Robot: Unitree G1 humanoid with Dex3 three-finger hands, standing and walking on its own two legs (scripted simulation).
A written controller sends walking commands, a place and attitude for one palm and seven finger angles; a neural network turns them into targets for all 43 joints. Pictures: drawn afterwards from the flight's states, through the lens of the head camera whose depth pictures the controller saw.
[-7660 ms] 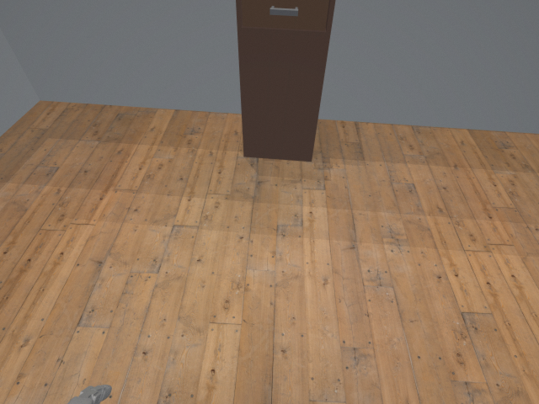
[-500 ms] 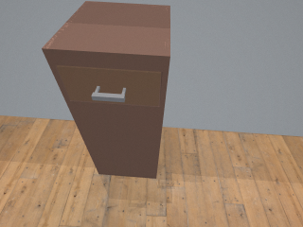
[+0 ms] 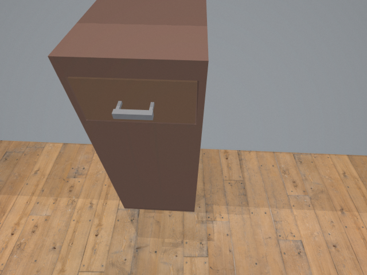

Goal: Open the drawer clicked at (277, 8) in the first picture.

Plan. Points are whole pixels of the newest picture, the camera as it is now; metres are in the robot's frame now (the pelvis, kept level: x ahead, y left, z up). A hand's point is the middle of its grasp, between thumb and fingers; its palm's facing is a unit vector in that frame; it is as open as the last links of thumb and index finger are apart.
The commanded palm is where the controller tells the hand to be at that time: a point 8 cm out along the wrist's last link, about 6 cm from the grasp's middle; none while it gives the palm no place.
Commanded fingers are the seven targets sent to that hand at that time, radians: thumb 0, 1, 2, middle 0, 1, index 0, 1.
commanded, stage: look again from close up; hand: left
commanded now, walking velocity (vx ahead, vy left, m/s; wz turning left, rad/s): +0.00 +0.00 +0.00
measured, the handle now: (134, 109) +0.53 +0.17 +0.04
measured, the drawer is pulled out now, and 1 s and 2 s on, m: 0.00 0.00 0.00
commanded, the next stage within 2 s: raise the hand with hooked fingers in 0.28 s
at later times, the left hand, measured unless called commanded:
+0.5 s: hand out of the picture +0.08 +0.19 -0.12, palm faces -0.05 -0.90 -0.44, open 7.3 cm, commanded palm +0.10 +0.22 -0.04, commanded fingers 0.00 0.74 0.83 -0.21 -0.41 -0.21 -0.41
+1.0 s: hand (85, 263) +0.15 +0.20 -0.01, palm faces +0.08 -0.07 -0.99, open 9.7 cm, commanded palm +0.15 +0.21 +0.05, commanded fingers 0.00 0.15 0.58 -0.25 -0.78 -0.25 -0.78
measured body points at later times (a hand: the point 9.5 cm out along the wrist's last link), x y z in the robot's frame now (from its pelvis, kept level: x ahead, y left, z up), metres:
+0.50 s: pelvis -0.01 -0.01 +0.00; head +0.01 -0.02 +0.45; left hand +0.08 +0.24 -0.09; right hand +0.01 -0.24 -0.15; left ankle -0.06 +0.09 -0.73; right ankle -0.01 -0.12 -0.73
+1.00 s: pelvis -0.05 -0.06 -0.03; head +0.00 -0.07 +0.41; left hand +0.14 +0.21 +0.04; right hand +0.23 -0.25 -0.10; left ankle -0.06 +0.09 -0.73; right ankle -0.01 -0.12 -0.73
